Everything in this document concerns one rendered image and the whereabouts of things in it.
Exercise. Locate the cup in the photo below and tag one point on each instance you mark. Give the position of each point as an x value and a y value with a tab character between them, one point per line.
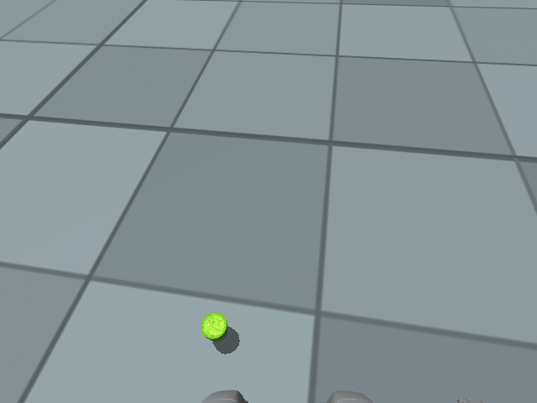
214	327

